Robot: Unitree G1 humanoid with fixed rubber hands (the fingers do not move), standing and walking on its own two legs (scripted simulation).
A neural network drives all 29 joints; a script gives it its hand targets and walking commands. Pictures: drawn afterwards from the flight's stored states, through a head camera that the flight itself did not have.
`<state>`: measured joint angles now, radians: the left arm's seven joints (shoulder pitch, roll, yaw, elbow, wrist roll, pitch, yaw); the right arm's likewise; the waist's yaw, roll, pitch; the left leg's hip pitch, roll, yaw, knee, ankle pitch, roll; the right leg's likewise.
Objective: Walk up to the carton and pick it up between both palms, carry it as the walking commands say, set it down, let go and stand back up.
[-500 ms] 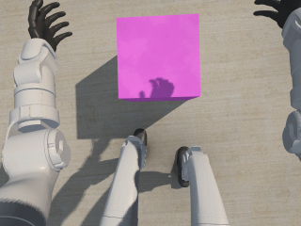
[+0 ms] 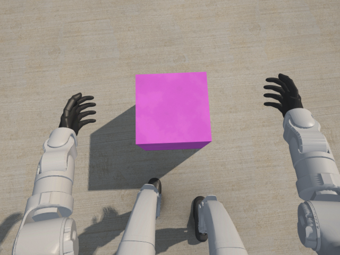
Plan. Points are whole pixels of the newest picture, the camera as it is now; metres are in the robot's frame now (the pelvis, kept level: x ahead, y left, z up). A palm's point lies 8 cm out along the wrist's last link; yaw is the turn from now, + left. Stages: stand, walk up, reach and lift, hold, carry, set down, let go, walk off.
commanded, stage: let go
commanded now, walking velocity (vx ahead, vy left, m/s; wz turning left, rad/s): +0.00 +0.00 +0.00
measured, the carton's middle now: (172, 115) +0.52 +0.06 -0.55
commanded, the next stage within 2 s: stand in 1.02 s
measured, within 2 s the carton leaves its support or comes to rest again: neither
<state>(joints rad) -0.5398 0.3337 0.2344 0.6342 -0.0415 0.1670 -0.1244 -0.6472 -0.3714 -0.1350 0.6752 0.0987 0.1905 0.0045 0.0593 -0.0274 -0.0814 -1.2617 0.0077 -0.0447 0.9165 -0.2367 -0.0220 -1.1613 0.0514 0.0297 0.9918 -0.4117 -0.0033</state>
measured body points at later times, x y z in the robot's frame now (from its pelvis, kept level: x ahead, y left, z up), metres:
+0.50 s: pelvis +0.02 -0.01 +0.06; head +0.06 +0.01 +0.51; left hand +0.20 +0.26 -0.01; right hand +0.26 -0.24 +0.00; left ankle +0.08 +0.13 -0.66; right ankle +0.01 -0.12 -0.66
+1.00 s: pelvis +0.05 -0.01 +0.08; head +0.07 -0.01 +0.52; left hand +0.22 +0.25 +0.00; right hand +0.25 -0.25 +0.01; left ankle +0.08 +0.13 -0.66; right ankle +0.01 -0.12 -0.66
